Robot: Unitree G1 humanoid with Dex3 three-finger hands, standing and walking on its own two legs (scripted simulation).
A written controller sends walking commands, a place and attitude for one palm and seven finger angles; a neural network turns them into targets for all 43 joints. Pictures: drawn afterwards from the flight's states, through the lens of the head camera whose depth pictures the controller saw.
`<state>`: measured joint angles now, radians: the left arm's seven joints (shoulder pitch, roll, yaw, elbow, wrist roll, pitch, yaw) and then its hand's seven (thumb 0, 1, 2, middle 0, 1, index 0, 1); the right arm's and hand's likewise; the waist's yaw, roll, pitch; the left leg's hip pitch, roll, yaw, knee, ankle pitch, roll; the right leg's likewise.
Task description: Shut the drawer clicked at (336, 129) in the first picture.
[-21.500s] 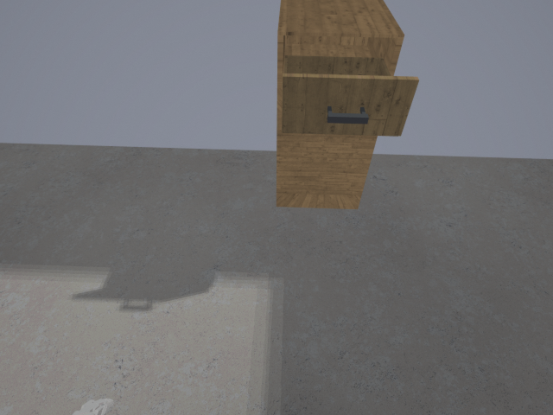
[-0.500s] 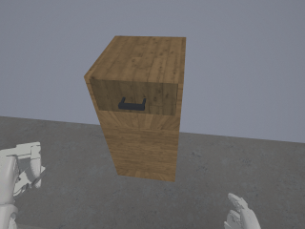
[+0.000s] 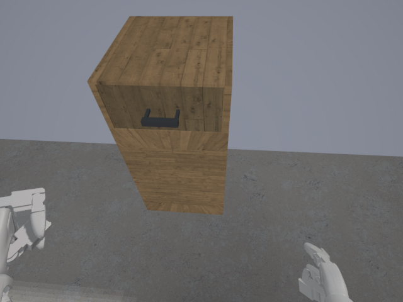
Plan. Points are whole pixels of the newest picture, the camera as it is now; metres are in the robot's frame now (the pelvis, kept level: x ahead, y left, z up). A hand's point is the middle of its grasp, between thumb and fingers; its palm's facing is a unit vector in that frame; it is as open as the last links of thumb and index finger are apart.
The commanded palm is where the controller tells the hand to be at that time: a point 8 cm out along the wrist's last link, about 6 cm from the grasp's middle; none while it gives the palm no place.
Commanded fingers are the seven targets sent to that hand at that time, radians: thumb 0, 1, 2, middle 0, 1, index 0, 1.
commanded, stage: step back with the hand held close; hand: left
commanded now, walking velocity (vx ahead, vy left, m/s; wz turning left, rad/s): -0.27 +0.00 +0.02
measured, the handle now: (161, 117) +0.62 +0.17 -0.03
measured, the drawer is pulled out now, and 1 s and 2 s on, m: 0.00 0.00 0.00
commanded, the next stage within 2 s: stop stepping back and stand still in 1.14 s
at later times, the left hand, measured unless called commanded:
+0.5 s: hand out of the picture +0.11 +0.26 +0.15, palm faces +0.35 -0.80 -0.48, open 3.2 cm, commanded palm +0.04 +0.30 +0.17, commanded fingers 0.00 0.90 0.90 -1.40 -1.60 -1.40 -1.60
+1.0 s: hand out of the picture +0.04 +0.27 +0.16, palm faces +0.41 -0.79 -0.45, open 3.2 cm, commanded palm -0.05 +0.30 +0.17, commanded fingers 0.00 0.90 0.90 -1.40 -1.60 -1.40 -1.60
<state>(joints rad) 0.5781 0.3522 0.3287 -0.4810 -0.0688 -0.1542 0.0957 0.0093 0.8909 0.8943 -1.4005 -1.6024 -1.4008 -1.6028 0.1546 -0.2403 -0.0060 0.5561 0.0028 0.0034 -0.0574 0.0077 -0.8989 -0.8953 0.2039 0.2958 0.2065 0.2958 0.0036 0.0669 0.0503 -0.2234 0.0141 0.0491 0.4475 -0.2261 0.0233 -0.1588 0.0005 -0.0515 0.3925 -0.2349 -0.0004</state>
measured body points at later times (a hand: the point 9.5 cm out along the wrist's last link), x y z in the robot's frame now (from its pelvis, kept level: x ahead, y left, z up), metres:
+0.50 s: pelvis -0.08 +0.01 -0.01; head -0.05 +0.02 +0.44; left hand +0.08 +0.30 +0.17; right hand +0.12 -0.21 -0.09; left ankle +0.01 +0.10 -0.74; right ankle -0.02 -0.11 -0.74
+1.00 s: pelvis -0.15 +0.01 -0.01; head -0.11 +0.05 +0.43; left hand +0.01 +0.31 +0.18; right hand +0.04 -0.21 -0.09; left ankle -0.07 +0.10 -0.74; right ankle -0.12 -0.12 -0.68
